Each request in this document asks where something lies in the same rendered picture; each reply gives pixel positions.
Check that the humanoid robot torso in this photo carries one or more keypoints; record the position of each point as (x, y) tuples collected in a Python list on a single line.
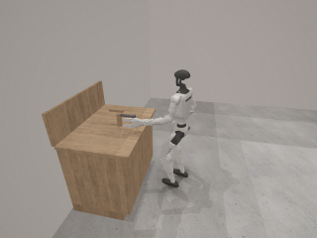
[(182, 113)]

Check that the right robot upper arm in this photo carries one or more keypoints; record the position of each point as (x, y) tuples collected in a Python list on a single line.
[(193, 103)]

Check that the right robot foot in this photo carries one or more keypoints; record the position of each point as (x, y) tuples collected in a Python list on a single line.
[(179, 173)]

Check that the left robot upper arm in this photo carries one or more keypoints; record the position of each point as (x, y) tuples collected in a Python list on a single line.
[(173, 102)]

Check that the counter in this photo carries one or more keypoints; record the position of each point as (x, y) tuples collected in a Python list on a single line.
[(103, 163)]

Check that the robot left forearm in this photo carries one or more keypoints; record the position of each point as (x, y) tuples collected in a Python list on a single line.
[(156, 121)]

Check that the tap lever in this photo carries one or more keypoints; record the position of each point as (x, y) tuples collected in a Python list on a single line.
[(128, 115)]

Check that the robot left hand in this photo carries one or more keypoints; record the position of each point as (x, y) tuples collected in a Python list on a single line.
[(136, 122)]

